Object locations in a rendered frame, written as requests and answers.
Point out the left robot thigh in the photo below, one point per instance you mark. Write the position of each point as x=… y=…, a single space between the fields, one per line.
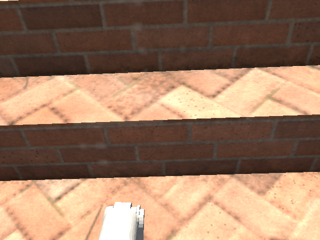
x=123 y=222

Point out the left robot shin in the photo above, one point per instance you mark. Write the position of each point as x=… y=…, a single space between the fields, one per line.
x=107 y=208

